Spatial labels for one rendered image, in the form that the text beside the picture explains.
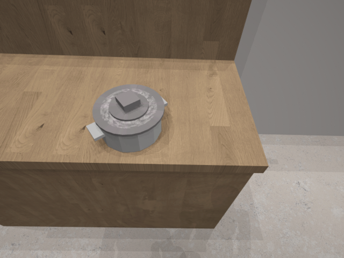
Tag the knob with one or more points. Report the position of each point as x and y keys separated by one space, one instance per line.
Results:
x=127 y=100

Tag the table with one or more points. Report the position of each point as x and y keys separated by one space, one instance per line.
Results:
x=58 y=56

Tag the pot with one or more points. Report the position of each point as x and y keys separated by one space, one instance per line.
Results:
x=126 y=144

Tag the lid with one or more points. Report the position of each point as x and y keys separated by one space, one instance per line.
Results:
x=112 y=119

